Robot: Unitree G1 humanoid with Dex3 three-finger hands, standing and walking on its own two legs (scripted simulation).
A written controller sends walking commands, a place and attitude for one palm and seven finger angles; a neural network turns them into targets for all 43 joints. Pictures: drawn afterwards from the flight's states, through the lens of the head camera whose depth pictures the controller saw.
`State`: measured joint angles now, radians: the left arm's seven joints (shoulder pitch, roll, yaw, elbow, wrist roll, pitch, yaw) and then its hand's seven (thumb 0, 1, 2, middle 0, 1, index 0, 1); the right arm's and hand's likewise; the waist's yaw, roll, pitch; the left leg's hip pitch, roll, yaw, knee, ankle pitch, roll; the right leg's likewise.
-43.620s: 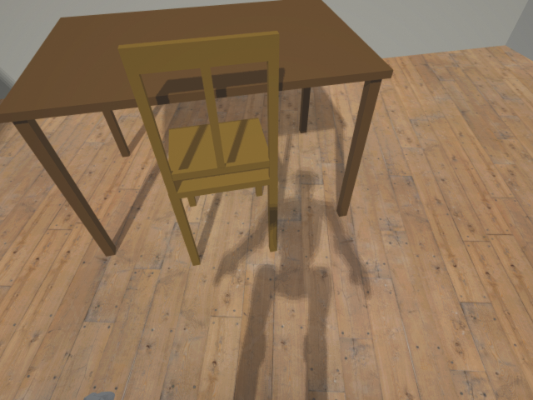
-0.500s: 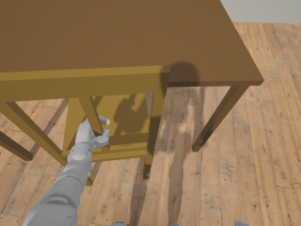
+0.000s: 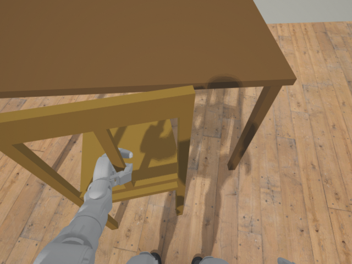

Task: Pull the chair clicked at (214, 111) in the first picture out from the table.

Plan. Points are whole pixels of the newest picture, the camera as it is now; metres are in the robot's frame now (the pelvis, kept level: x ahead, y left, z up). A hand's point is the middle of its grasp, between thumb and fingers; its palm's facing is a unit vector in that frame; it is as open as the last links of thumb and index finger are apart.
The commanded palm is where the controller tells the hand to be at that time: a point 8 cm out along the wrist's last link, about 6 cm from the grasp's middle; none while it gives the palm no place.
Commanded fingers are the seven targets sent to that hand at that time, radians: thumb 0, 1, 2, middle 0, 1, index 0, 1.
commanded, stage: step backward, pulling the chair out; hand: left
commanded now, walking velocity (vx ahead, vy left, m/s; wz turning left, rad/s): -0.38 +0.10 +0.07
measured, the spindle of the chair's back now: (118, 162) +0.37 +0.15 -0.05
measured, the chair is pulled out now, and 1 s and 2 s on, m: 0.14 0.20 0.26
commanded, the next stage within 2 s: none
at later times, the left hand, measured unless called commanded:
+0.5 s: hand (122, 190) +0.30 +0.14 -0.07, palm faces +0.04 -0.99 -0.16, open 5.6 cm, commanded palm +0.30 +0.19 -0.06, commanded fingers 0.00 0.90 0.90 -0.50 -1.45 -0.50 -1.45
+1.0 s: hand (121, 195) +0.29 +0.14 -0.07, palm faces -0.04 -0.99 -0.15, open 5.7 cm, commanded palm +0.28 +0.19 -0.06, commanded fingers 0.00 0.90 0.90 -0.50 -1.45 -0.50 -1.45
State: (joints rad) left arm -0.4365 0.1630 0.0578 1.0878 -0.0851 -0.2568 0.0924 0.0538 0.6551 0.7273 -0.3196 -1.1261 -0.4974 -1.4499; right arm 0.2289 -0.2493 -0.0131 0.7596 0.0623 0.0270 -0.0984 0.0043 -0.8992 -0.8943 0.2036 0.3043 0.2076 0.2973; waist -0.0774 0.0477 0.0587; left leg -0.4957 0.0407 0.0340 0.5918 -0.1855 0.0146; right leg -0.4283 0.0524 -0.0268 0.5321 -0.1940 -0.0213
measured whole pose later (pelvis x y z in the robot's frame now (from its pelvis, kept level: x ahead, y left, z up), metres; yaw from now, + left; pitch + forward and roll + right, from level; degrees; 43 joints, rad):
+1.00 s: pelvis -0.06 +0.03 -0.01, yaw +0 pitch +2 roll -1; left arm -0.47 0.15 -0.01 1.03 -0.05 -0.18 0.09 0.05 0.61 0.77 -0.29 -1.21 -0.50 -1.45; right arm 0.20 -0.18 -0.01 0.74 0.01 -0.01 -0.09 0.00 -0.90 -0.89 0.20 0.30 0.21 0.30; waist -0.06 0.00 0.11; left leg -0.28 0.05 0.00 0.67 -0.42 -0.03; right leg -0.48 -0.02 -0.02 0.55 -0.11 0.01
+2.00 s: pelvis -0.13 +0.02 +0.00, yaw +2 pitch +3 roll -1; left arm -0.52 0.15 0.03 1.10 -0.06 -0.19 0.10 0.07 0.61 0.79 -0.31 -1.20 -0.50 -1.45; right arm 0.19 -0.23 -0.02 0.79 0.04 -0.03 -0.10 0.00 -0.90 -0.89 0.20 0.30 0.21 0.30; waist -0.07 0.03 0.11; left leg -0.41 0.01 -0.04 0.69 -0.39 -0.02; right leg -0.48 -0.01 -0.04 0.52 -0.09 0.00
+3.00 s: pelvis -0.22 +0.02 +0.00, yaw +3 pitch +4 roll +0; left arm -0.46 0.12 0.01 1.11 -0.03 -0.21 0.10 0.08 0.61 0.77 -0.30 -1.23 -0.50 -1.45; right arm 0.26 -0.28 -0.01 0.82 0.03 -0.06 -0.10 0.01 -0.90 -0.89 0.20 0.30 0.21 0.30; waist -0.07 0.00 0.04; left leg -0.29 -0.02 0.00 0.71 -0.49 -0.02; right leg -0.48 -0.05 -0.05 0.45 -0.03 0.00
